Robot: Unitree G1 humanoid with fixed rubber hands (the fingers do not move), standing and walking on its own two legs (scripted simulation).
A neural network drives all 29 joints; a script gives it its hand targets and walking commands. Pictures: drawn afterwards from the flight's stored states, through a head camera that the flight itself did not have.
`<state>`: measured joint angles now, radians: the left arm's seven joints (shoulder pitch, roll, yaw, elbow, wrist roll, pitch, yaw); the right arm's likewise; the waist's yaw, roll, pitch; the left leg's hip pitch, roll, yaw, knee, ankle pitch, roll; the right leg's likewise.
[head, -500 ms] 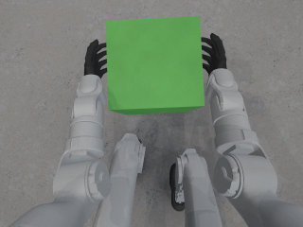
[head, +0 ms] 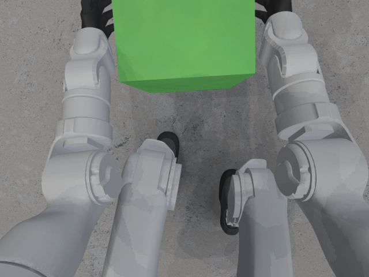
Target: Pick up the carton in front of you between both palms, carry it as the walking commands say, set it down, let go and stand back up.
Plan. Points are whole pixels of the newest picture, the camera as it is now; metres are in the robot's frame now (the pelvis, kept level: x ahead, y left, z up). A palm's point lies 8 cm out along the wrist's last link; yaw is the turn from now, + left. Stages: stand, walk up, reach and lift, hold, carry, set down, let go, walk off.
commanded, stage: set down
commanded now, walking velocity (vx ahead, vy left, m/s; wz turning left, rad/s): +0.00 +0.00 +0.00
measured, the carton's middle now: (185, 35) +0.52 +0.13 -0.24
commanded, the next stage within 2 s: none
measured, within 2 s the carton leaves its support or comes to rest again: rests again in 1.18 s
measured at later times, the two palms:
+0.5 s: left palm (104, 32) +0.48 +0.27 -0.18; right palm (273, 25) +0.55 -0.03 -0.19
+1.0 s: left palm (101, 34) +0.48 +0.28 -0.19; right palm (270, 24) +0.56 -0.02 -0.20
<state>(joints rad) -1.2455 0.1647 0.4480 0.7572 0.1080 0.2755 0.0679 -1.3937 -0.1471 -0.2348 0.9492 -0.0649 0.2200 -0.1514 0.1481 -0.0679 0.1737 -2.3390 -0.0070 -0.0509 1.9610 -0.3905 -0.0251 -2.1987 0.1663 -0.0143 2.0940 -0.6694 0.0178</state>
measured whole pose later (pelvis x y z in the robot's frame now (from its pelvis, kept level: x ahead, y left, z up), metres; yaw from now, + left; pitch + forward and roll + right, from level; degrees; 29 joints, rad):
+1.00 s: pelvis +0.00 -0.01 -0.02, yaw +1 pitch +40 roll +1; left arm -1.35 0.28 0.53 1.04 0.10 0.15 -0.04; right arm -1.51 -0.16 -0.25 1.10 -0.16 0.16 -0.05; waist 0.14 -0.02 0.30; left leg -2.32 0.02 -0.02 2.05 -0.41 -0.03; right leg -2.21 0.19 0.01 2.21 -0.69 0.01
